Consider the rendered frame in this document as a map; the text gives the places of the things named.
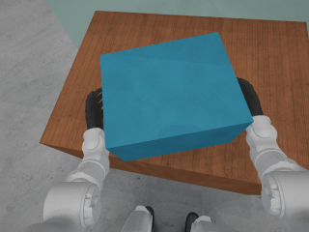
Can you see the left robot forearm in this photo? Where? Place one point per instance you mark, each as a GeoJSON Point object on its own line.
{"type": "Point", "coordinates": [95, 164]}

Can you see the right robot upper arm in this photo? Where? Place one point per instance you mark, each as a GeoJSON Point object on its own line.
{"type": "Point", "coordinates": [285, 194]}

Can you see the pedestal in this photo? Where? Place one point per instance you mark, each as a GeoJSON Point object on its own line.
{"type": "Point", "coordinates": [272, 55]}

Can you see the carton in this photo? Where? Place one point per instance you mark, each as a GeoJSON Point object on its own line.
{"type": "Point", "coordinates": [171, 97]}

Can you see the right robot forearm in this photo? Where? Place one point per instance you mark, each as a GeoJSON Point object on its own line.
{"type": "Point", "coordinates": [264, 151]}

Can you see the left robot upper arm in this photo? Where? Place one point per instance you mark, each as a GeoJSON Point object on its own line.
{"type": "Point", "coordinates": [69, 207]}

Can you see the robot right thigh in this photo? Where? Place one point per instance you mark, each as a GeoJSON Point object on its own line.
{"type": "Point", "coordinates": [203, 226]}

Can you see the robot right hand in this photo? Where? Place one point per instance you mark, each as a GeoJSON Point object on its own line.
{"type": "Point", "coordinates": [251, 97]}

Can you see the robot left hand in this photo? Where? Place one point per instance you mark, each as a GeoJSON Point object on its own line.
{"type": "Point", "coordinates": [93, 111]}

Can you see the left robot shin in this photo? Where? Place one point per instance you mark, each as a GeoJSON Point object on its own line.
{"type": "Point", "coordinates": [141, 208]}

